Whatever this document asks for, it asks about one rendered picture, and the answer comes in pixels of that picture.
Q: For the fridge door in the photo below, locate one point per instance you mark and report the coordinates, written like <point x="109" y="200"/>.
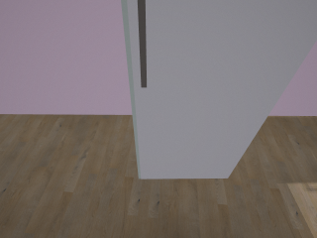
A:
<point x="215" y="70"/>

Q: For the handle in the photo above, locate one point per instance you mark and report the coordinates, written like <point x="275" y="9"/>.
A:
<point x="142" y="41"/>

